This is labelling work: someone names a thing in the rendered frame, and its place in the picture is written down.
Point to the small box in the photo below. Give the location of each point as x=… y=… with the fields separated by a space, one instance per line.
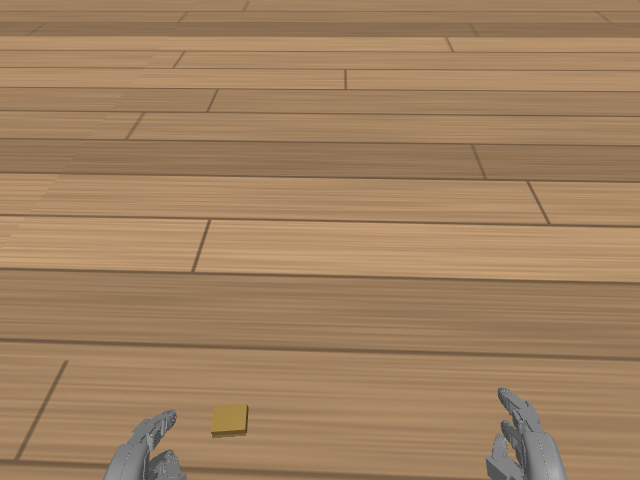
x=229 y=419

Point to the left robot hand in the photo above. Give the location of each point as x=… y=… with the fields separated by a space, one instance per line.
x=131 y=460

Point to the right robot hand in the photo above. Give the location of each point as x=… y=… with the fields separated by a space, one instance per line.
x=536 y=451

